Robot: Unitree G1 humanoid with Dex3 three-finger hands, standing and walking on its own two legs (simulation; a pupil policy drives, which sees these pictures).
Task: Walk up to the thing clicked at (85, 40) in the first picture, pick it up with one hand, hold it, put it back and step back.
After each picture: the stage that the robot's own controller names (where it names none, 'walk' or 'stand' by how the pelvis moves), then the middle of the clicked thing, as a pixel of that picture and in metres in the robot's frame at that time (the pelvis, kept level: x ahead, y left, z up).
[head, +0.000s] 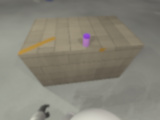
stand; (86, 40) +0.72 +0.10 +0.01
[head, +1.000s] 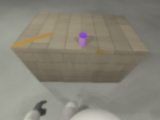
rise first; (82, 39) +0.65 +0.14 +0.04
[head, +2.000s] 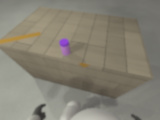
stand; (65, 47) +0.48 +0.26 +0.05
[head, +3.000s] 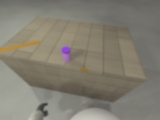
stand; (66, 54) +0.48 +0.22 +0.02
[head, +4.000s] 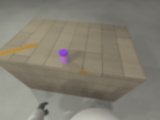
stand; (64, 56) +0.45 +0.23 +0.01
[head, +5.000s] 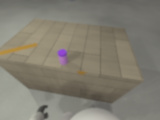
stand; (63, 57) +0.46 +0.25 +0.01
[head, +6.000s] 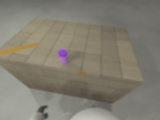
stand; (63, 57) +0.45 +0.24 +0.01
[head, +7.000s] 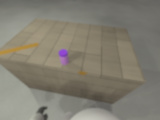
stand; (64, 57) +0.45 +0.24 +0.01
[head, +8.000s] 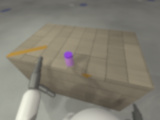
rise first; (69, 59) +0.45 +0.23 +0.02
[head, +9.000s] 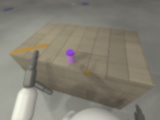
go down; (70, 56) +0.47 +0.23 +0.02
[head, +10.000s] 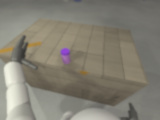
go down; (65, 56) +0.47 +0.22 +0.02
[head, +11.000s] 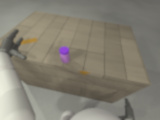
go down; (64, 55) +0.45 +0.21 +0.03
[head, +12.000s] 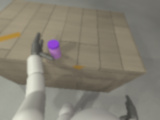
close in; (54, 49) +0.45 +0.23 +0.06
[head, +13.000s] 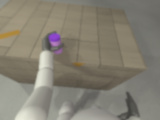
close; (56, 44) +0.49 +0.22 +0.08
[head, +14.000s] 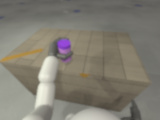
lift; (65, 51) +0.35 +0.17 +0.23
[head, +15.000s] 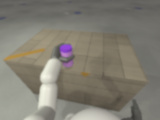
hold; (67, 56) +0.34 +0.17 +0.20
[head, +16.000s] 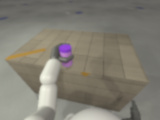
hold; (66, 56) +0.34 +0.17 +0.20
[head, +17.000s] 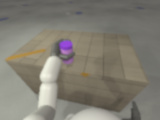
hold; (67, 52) +0.34 +0.16 +0.23
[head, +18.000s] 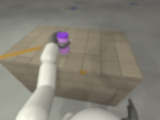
crouch; (63, 43) +0.43 +0.20 +0.22
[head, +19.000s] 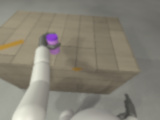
lower; (53, 44) +0.48 +0.23 +0.11
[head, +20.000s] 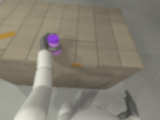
lower; (54, 45) +0.48 +0.22 +0.08
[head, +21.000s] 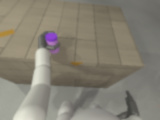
lower; (53, 43) +0.48 +0.23 +0.08
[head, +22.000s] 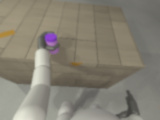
lower; (52, 44) +0.48 +0.23 +0.08
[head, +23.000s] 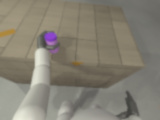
loosen; (52, 43) +0.48 +0.24 +0.08
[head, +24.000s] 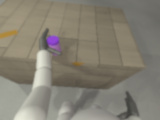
withdraw; (54, 46) +0.47 +0.23 +0.08
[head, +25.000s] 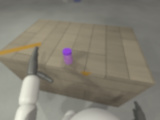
sink last; (67, 56) +0.45 +0.22 +0.05
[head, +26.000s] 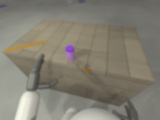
stand; (70, 53) +0.48 +0.23 +0.05
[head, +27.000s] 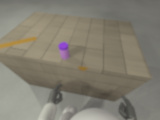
stand; (64, 51) +0.47 +0.23 +0.06
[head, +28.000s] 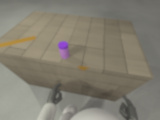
stand; (64, 50) +0.47 +0.23 +0.07
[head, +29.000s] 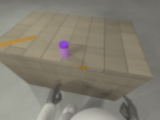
stand; (64, 49) +0.47 +0.23 +0.08
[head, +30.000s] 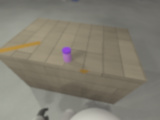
stand; (67, 54) +0.47 +0.22 +0.03
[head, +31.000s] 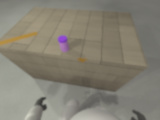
walk; (63, 44) +0.52 +0.25 +0.05
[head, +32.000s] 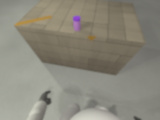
walk; (77, 23) +0.79 +0.20 +0.04
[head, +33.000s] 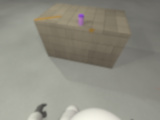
stand; (81, 19) +1.08 +0.23 +0.03
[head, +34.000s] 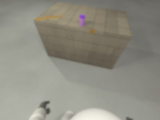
stand; (81, 20) +1.07 +0.20 +0.01
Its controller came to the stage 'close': yes
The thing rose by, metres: 0.22
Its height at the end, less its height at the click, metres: +0.00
